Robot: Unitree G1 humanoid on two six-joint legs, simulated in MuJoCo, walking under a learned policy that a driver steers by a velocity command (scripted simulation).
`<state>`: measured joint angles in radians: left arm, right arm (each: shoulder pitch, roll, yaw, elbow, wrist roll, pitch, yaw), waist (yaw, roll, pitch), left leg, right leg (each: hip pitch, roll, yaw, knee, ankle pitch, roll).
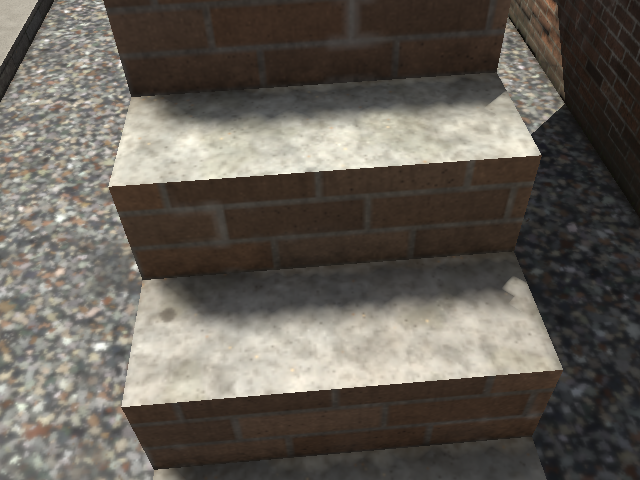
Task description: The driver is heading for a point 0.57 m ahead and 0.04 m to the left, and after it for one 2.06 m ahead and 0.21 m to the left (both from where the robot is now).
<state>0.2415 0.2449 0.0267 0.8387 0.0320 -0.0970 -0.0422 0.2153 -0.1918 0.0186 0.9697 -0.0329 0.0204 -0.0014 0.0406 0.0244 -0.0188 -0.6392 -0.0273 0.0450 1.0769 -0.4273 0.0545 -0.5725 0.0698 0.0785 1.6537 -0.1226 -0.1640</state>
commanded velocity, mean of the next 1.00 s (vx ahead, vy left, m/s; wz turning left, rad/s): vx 0.50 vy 0.00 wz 0.00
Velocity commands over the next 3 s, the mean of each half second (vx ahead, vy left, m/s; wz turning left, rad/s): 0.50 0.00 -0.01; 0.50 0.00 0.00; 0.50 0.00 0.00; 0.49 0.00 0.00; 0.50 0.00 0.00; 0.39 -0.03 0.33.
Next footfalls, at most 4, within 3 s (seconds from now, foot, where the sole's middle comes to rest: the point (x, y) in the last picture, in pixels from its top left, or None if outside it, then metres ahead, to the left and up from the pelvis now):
0.34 right None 0.13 -0.11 -0.70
0.78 left None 0.35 0.13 -0.49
1.38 right None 0.41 -0.18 -0.49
1.74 left None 0.36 0.08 -0.49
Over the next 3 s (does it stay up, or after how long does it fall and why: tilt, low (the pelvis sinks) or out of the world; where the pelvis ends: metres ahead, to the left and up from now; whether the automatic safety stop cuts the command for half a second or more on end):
stays up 0.58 0.23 0.33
